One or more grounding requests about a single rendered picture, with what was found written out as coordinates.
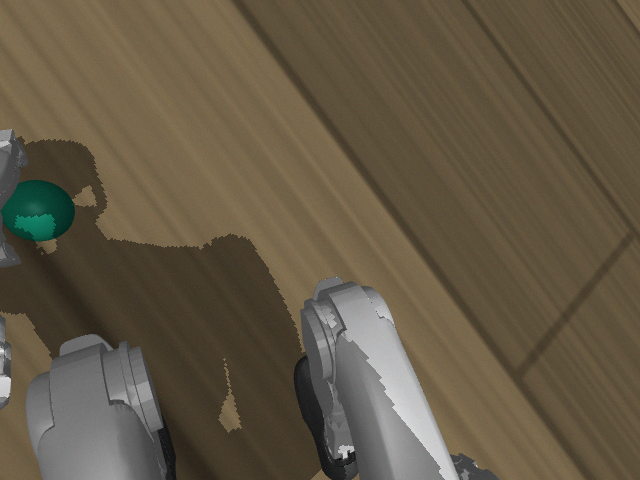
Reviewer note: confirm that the right robot foot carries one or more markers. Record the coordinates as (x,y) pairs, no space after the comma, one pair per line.
(339,469)

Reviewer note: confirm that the right robot hand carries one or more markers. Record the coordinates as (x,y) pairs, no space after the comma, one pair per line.
(467,469)

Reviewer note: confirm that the left robot foot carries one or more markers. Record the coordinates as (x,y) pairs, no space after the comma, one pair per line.
(168,451)

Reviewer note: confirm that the ball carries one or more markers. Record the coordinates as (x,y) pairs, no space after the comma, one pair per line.
(38,211)

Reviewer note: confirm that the left robot hand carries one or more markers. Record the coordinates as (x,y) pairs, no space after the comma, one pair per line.
(12,157)

